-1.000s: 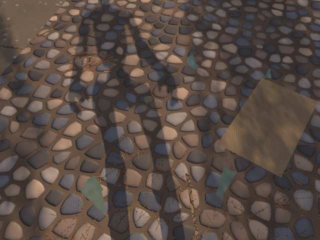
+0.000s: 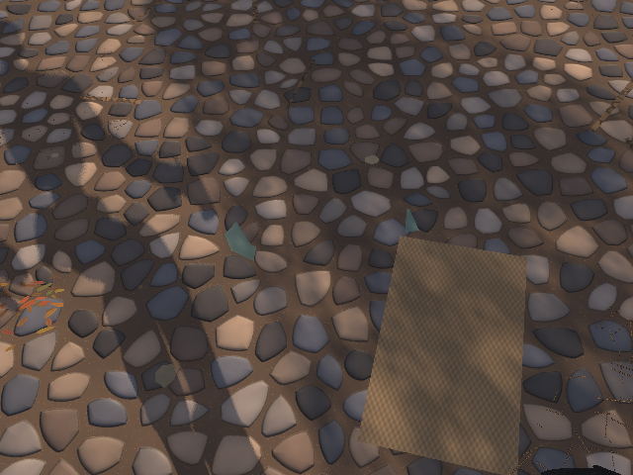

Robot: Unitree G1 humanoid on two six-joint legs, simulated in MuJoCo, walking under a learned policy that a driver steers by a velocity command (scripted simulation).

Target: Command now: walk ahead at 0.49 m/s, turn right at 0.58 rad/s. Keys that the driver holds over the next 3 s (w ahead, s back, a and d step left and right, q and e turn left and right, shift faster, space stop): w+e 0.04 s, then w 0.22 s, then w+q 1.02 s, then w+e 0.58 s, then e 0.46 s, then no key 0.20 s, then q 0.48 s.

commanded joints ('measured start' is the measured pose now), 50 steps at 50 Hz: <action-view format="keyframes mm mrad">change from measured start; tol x32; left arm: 1 76 165 38 -34 10 -6 14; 26 -429 38 -53 -206 24 -12 -28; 50 -29 104 9 -36 17 -58 14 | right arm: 1 -160 -79 -10 -123 9 -27 1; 7 399 -255 -69 -6 -23 -64 -51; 50 -47 -15 -47 -70 5 21 57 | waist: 1 21 -111 1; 8 -118 281 -396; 21 -101 50 12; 32 9 -322 -310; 50 -37 -118 47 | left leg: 1 9 -66 38 -95 3 20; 6 694 -30 -27 -272 -96 131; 8 962 356 -783 -426 -263 312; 13 534 139 -264 -513 -86 235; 27 546 84 -205 -460 184 231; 34 -9 -77 -37 439 -402 138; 50 50 -23 122 -15 -16 109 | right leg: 1 43 -261 201 22 586 -81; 5 -13 -227 159 285 832 -3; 8 -508 2 -30 970 -251 54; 9 -577 -81 -11 1025 -159 50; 29 -243 -141 -174 188 131 117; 33 188 -603 491 -35 -285 -82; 50 -11 -420 -313 -118 435 4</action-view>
